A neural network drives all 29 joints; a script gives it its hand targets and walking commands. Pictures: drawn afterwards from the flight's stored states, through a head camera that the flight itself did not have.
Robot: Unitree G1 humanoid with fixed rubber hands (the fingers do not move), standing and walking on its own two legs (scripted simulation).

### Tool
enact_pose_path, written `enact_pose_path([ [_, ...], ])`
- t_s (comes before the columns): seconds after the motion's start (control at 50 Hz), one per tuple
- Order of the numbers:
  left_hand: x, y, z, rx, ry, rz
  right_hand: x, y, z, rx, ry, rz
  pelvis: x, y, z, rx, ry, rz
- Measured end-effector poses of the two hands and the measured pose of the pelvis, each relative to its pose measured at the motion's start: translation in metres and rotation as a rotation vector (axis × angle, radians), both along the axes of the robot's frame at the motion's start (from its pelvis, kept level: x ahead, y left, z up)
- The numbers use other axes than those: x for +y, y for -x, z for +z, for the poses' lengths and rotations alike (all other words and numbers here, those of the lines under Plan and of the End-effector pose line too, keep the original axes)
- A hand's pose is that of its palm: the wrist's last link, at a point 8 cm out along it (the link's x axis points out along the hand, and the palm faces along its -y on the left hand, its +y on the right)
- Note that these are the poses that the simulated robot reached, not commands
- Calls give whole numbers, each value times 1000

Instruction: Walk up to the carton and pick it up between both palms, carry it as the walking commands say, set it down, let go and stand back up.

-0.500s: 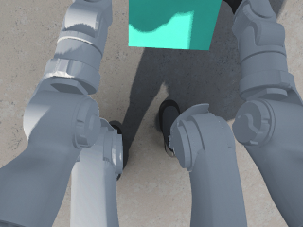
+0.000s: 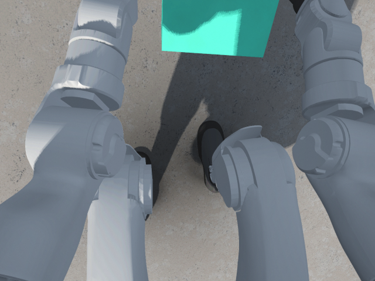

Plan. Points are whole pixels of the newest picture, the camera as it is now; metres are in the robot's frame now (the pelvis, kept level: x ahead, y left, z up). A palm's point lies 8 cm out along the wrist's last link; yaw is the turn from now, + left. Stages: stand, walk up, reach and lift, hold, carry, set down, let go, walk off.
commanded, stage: set down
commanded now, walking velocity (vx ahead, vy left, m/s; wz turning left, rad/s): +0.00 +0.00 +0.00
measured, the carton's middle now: out of the picture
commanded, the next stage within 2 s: none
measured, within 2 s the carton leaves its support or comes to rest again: rests again in 1.42 s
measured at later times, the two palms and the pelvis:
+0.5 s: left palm out of the picture +0.57 +0.02 -0.18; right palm out of the picture +0.52 -0.25 -0.17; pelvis +0.01 +0.00 +0.00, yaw -1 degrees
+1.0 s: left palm out of the picture +0.58 +0.02 -0.18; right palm out of the picture +0.52 -0.26 -0.17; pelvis +0.01 +0.00 +0.00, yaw -1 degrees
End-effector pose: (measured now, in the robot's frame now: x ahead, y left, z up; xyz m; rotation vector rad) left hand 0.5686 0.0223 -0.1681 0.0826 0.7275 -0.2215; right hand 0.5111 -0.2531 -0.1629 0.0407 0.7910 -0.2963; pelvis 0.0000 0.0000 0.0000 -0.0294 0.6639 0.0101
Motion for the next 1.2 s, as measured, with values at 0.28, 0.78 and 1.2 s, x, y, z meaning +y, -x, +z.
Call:
enact_pose_path([
  [0.28, 1, -3, -5, -12, 24, -1, -1, -4, -3, -5, -4, 4, 0, -4, -2, 1, 5, -4],
  [0.78, 2, -10, -12, -20, 46, -17, -2, -10, -7, -10, -6, 7, 3, -12, -4, 18, 12, -8],
  [1.2, 2, -10, -13, -46, 29, -40, -2, -8, -10, -32, -13, -17, 1, -11, -3, 9, 11, -8],
])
